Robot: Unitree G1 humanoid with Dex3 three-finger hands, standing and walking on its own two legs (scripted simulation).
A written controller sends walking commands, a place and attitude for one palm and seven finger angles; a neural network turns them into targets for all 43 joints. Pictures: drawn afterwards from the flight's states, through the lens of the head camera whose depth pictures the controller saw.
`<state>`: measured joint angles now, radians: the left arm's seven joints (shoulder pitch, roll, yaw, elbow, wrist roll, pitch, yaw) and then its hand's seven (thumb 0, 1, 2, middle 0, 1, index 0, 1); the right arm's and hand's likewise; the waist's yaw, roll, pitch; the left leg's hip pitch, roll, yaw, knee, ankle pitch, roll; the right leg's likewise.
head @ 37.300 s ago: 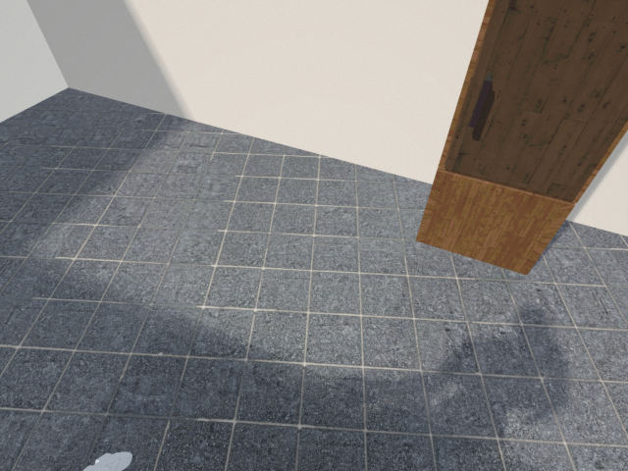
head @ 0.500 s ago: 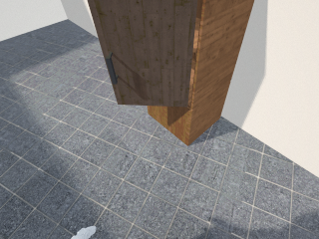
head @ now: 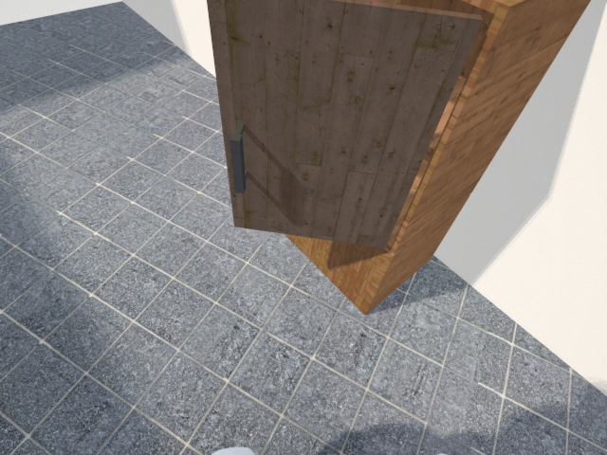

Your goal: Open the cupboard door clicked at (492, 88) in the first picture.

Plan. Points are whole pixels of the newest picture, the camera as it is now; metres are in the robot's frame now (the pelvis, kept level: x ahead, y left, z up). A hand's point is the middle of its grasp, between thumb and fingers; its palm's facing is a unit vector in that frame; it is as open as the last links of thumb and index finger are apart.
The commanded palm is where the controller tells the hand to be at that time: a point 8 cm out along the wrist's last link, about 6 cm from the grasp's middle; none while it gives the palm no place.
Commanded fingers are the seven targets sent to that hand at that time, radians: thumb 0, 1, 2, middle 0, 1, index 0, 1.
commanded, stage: take the last steps up to it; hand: left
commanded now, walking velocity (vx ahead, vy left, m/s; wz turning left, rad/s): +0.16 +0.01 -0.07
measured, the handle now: (240, 159) +0.66 +0.20 -0.06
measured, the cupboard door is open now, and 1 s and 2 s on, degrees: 42 42 42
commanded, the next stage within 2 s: come to a stop and stand still in 0.04 s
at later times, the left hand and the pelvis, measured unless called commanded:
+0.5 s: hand (207, 415) +0.19 +0.16 -0.16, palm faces -0.05 -0.98 -0.19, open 7.4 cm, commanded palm none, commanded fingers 0.00 0.90 0.90 -0.20 -0.30 -0.20 -0.30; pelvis +0.09 -0.01 +0.00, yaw -1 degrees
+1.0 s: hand out of the picture +0.09 +0.16 -0.17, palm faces +0.02 -0.98 -0.20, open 7.4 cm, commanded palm none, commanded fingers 0.00 0.90 0.90 -0.20 -0.30 -0.20 -0.30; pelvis +0.09 -0.02 +0.01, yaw +0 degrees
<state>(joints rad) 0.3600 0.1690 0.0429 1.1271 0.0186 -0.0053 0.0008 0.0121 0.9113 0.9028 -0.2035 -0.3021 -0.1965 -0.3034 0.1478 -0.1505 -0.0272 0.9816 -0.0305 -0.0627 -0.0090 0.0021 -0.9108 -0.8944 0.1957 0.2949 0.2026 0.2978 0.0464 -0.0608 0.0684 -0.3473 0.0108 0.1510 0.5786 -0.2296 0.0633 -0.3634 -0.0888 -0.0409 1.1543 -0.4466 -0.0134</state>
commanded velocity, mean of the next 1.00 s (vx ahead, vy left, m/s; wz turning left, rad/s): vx -0.07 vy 0.00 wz -0.01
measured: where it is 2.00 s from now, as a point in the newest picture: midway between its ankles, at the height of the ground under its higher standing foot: outside the picture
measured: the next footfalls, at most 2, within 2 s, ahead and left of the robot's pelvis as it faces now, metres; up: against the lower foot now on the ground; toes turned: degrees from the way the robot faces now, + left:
right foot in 0.32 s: +0.16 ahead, -0.12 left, +0.00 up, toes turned -1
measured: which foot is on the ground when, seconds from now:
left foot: down 0.00-1.00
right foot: up 0.00-0.30, down 0.32-1.00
